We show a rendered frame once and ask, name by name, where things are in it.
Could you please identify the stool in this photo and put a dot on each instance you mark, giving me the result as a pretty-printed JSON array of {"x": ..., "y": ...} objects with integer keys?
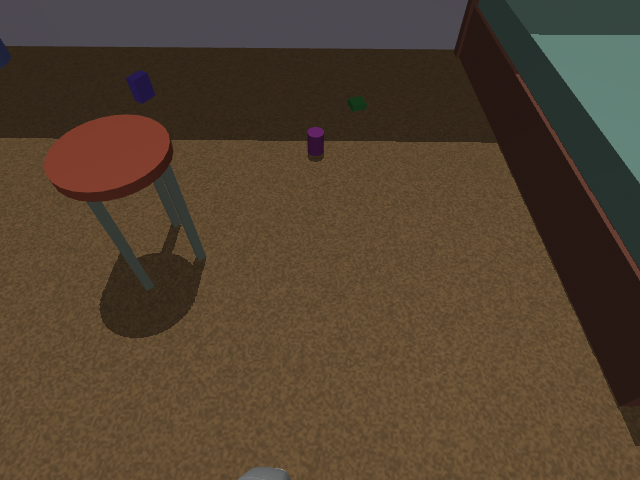
[{"x": 115, "y": 156}]

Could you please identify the bed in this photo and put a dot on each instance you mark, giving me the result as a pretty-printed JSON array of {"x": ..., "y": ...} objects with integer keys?
[{"x": 559, "y": 83}]

